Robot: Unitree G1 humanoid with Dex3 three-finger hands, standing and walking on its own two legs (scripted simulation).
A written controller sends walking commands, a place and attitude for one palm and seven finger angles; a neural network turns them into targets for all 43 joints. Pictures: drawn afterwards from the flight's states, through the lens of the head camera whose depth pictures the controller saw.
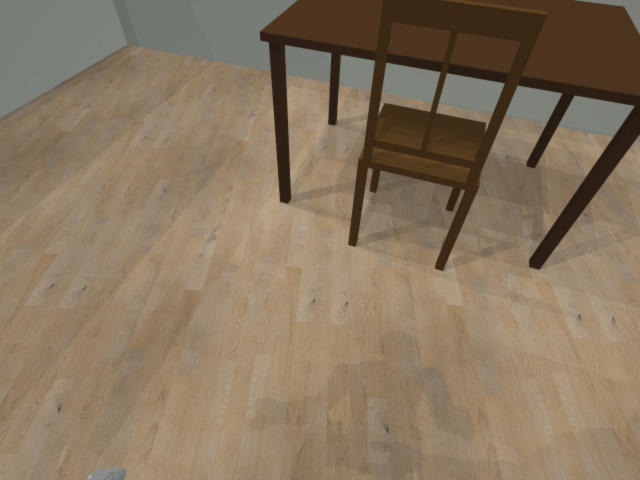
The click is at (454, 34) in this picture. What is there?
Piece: chair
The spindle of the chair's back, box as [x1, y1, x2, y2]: [420, 31, 457, 150]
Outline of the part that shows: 457,32 451,31 420,149 425,150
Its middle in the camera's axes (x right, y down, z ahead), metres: +0.33 -0.40 +1.09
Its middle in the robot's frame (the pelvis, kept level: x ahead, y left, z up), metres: +1.10 -0.27 -0.06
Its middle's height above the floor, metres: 0.71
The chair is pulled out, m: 0.00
